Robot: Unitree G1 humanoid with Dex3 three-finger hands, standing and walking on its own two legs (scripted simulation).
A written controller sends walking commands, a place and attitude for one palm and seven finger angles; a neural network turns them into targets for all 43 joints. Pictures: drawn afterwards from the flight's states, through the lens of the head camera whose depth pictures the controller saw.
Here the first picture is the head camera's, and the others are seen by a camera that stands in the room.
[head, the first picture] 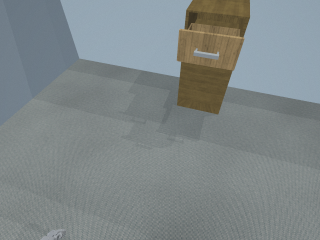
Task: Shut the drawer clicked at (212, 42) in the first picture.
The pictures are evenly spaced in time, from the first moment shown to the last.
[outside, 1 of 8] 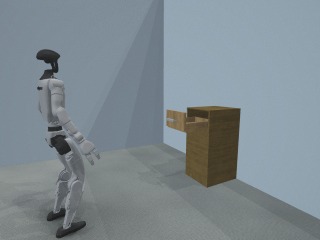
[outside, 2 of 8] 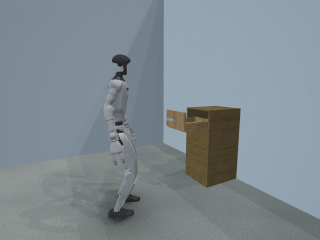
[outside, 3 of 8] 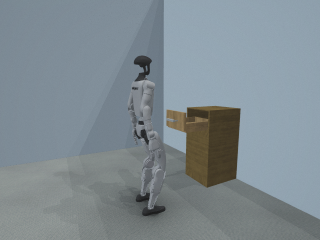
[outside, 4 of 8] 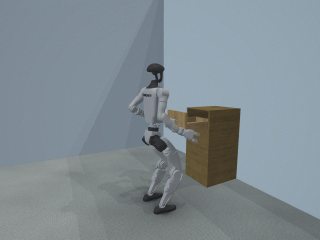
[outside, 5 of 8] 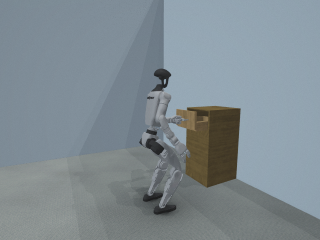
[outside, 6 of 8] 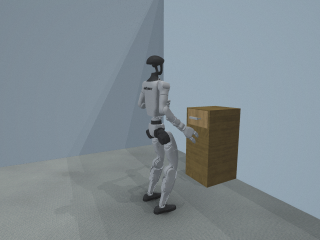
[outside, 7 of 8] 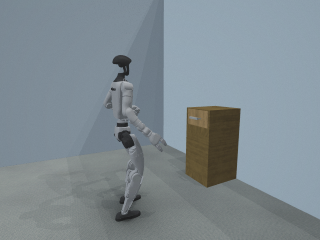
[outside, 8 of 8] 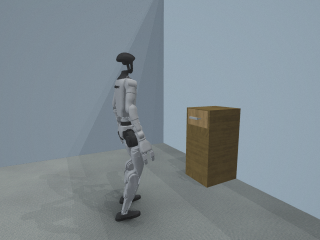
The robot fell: no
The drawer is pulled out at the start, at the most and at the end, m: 0.29 0.29 0.00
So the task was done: yes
